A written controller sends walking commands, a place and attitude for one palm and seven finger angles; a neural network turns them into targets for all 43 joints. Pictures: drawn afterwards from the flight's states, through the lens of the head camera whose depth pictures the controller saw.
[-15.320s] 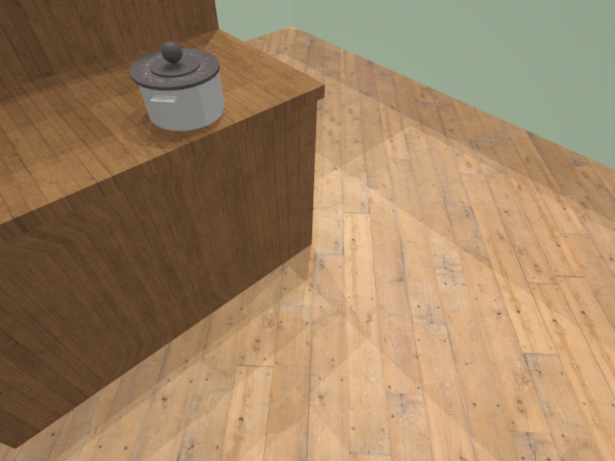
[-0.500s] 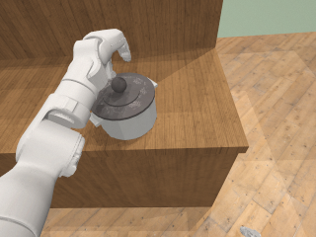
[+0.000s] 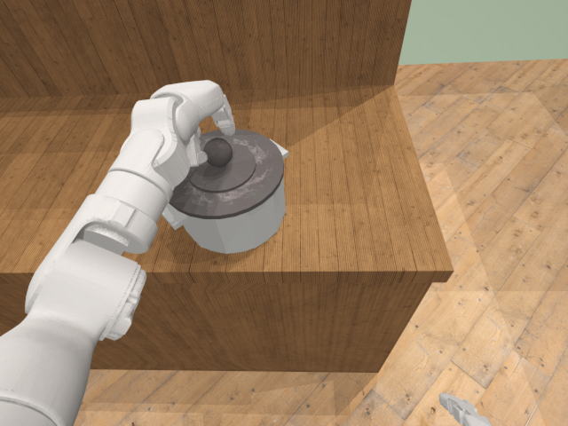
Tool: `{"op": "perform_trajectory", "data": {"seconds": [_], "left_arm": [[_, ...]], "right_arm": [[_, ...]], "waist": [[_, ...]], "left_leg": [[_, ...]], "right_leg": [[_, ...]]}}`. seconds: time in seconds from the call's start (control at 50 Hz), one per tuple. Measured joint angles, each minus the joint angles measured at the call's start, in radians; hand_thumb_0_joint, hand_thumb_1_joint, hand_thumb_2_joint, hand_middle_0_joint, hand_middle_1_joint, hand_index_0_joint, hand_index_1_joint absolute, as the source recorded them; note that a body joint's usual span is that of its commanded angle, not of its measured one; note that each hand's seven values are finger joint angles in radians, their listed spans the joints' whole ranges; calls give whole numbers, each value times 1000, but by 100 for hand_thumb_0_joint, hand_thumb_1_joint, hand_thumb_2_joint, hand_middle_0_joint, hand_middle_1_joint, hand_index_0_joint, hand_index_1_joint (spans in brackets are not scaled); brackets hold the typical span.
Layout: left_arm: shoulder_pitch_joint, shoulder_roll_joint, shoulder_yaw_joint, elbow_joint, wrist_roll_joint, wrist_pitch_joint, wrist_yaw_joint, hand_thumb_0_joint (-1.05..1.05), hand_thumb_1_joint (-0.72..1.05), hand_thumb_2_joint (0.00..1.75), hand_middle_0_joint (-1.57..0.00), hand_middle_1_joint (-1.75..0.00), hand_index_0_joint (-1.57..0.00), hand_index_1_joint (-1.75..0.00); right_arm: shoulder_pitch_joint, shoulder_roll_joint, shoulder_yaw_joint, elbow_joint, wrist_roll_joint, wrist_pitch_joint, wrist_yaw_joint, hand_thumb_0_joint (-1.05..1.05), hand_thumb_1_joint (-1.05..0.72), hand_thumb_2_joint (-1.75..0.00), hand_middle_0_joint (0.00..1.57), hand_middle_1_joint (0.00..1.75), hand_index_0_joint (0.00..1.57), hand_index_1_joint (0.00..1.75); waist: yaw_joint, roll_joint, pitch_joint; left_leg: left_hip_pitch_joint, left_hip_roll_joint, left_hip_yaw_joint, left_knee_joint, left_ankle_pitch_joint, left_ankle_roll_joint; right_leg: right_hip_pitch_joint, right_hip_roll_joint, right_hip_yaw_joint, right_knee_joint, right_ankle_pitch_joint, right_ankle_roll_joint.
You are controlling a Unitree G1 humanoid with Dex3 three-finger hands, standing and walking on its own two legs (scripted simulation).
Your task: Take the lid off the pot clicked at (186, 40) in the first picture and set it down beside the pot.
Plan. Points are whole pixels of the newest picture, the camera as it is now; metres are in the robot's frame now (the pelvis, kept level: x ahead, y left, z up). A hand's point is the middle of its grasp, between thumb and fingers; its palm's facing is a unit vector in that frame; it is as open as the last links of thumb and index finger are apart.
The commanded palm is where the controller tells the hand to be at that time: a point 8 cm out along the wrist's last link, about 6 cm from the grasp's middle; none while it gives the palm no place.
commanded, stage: lower the open fingers around the knob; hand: left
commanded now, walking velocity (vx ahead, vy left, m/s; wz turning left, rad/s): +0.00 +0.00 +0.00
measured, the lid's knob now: (218, 152) +0.49 +0.10 +0.12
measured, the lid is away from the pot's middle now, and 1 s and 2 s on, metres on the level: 0.00 0.00 0.00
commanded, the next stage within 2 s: close the fingers and squeeze the knob in 0.62 s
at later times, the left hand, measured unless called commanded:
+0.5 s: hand (214, 159) +0.45 +0.09 +0.15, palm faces -0.35 -0.03 -0.94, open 9.8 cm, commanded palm +0.45 +0.10 +0.21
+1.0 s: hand (215, 155) +0.46 +0.09 +0.15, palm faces -0.34 -0.06 -0.94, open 9.7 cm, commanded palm +0.45 +0.10 +0.21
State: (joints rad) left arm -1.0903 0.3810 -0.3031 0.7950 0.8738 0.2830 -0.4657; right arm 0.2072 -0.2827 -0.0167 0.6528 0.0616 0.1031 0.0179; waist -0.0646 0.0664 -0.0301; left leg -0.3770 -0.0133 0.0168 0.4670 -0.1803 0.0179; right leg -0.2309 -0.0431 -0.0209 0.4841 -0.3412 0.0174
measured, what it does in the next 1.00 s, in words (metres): stands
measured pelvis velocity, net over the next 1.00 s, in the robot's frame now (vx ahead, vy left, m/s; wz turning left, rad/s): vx -0.01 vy -0.01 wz -0.01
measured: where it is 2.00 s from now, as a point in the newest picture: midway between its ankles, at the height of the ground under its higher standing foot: outside the picture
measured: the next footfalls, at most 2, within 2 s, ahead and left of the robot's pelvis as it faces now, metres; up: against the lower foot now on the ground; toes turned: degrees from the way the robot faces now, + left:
none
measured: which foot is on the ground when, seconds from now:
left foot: down 0.00-1.00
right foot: down 0.00-1.00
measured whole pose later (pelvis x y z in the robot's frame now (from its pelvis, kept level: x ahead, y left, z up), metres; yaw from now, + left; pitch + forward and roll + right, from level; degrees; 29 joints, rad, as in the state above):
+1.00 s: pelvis -0.01 -0.01 +0.00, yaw +0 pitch +5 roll +1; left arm -1.07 0.33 -0.30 0.87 0.88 0.27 -0.38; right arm 0.21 -0.27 -0.01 0.69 0.06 0.12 0.00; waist -0.08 0.07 -0.04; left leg -0.39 0.00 0.01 0.48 -0.18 0.01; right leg -0.25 -0.03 -0.02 0.51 -0.34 0.01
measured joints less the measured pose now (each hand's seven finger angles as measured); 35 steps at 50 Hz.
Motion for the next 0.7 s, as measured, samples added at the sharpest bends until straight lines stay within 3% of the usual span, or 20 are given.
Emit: {"op": "perform_trajectory", "data": {"seconds": [0.28,0.4,0.7], "left_arm": [[30,-67,-56,-35,-4,19,43,0,-33,163,-88,-8,-88,-8],[4,-82,-49,57,-8,26,68,0,-33,163,-87,-8,-89,-8],[18,-49,-20,76,-12,-5,76,0,-33,163,-87,-8,-89,-8]], "right_arm": [[-58,28,19,-2,1,28,17,1,-90,-90,20,30,20,30],[-48,30,27,16,1,37,6,1,-90,-90,20,30,20,30],[31,-2,4,48,-2,22,-15,1,-90,-90,19,30,19,30]], "waist": [[24,15,-2],[14,13,-10],[-13,11,-5]], "left_leg": [[-19,-8,-14,13,6,0],[-28,-3,-14,14,10,-4],[-13,9,-7,7,11,-8]], "right_leg": [[-18,-6,-14,24,-6,0],[-32,-2,-13,34,-6,-3],[-22,10,-4,27,-1,-10]]}}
